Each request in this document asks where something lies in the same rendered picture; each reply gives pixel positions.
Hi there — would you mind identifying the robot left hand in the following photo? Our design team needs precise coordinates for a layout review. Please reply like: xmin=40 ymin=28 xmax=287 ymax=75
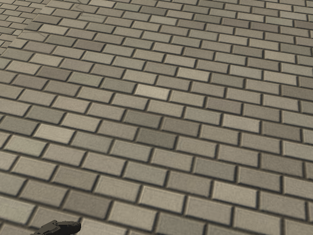
xmin=30 ymin=219 xmax=81 ymax=235

